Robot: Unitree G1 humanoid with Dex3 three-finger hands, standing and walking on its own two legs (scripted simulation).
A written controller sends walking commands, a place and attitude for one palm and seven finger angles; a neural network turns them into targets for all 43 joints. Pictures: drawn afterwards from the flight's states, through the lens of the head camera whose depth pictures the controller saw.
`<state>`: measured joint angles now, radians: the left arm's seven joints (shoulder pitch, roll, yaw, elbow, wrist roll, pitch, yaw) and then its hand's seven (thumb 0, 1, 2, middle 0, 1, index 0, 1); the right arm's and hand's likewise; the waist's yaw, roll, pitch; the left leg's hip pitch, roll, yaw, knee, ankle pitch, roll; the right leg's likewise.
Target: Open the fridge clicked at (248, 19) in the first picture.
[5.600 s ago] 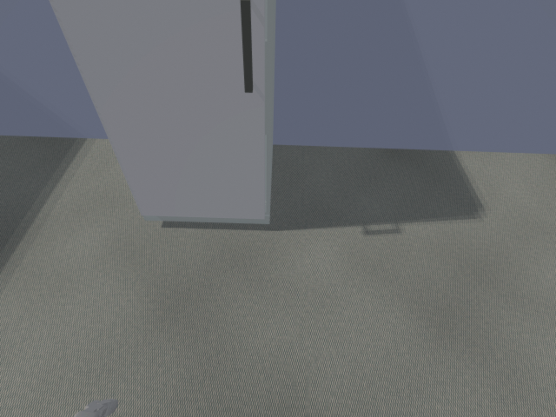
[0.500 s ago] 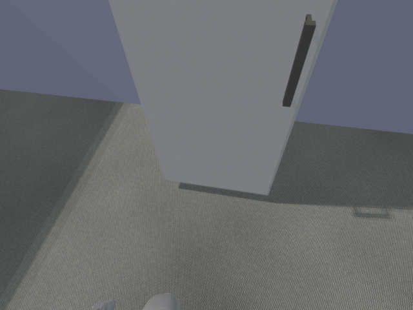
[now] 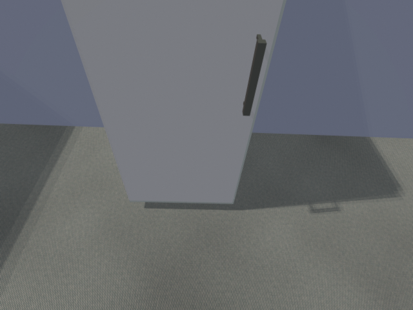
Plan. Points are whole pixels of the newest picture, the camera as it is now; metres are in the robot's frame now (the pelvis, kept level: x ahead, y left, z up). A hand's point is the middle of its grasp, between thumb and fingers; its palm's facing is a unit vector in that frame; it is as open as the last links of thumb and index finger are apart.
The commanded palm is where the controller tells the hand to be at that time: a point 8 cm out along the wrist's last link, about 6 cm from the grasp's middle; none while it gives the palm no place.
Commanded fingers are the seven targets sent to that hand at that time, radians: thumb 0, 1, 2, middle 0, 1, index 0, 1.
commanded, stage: take the last steps up to it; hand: right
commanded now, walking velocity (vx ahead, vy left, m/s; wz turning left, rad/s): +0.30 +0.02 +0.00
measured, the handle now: (252, 78) +0.72 -0.09 +0.08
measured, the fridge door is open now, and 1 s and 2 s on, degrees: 0 0 0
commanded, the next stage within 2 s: come to a stop and stand still in 0.62 s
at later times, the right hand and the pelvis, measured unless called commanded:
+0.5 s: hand out of the picture +0.17 -0.23 -0.18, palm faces -0.02 +0.99 -0.16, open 7.4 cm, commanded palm none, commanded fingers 0.00 -0.90 -0.90 0.20 0.30 0.20 0.30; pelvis +0.12 -0.05 +0.00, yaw +2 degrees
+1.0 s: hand (282, 249) +0.32 -0.20 -0.19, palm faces +0.02 +0.98 -0.19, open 7.3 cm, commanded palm none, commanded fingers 0.00 -0.90 -0.90 0.20 0.30 0.20 0.30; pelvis +0.26 -0.02 -0.02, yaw +2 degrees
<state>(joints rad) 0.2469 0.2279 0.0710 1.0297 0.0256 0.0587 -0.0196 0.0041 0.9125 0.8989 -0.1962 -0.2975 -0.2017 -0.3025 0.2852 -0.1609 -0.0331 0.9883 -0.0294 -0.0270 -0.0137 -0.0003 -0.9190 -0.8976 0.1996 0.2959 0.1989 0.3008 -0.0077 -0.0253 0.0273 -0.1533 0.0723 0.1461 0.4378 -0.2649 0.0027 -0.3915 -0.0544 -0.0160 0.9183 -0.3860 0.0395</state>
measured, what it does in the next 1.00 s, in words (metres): walks ahead: right foot, then left foot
